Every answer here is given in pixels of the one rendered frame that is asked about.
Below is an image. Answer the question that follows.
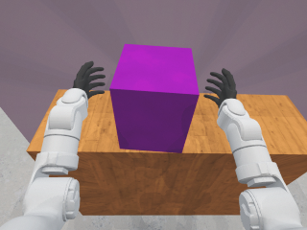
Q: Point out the robot right hand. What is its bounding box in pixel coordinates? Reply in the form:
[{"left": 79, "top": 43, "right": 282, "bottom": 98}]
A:
[{"left": 203, "top": 68, "right": 237, "bottom": 108}]

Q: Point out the robot left hand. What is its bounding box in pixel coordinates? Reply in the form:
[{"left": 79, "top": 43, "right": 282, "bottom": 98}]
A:
[{"left": 72, "top": 61, "right": 106, "bottom": 100}]

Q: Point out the robot left upper arm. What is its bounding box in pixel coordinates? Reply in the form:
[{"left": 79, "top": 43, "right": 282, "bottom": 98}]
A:
[{"left": 0, "top": 177, "right": 81, "bottom": 230}]

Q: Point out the robot right upper arm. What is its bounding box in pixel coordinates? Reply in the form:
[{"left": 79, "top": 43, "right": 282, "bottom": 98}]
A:
[{"left": 239, "top": 187, "right": 307, "bottom": 230}]

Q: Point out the pedestal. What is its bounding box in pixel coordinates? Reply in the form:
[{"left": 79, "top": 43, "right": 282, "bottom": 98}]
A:
[{"left": 26, "top": 89, "right": 307, "bottom": 216}]

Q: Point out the robot right forearm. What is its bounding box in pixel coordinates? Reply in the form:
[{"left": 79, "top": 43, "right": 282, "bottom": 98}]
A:
[{"left": 217, "top": 99, "right": 302, "bottom": 224}]

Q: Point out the robot left forearm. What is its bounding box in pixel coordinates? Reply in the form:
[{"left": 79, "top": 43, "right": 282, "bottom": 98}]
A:
[{"left": 22, "top": 88, "right": 88, "bottom": 216}]

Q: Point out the carton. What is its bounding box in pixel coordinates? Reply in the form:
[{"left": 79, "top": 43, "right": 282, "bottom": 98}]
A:
[{"left": 109, "top": 44, "right": 200, "bottom": 153}]

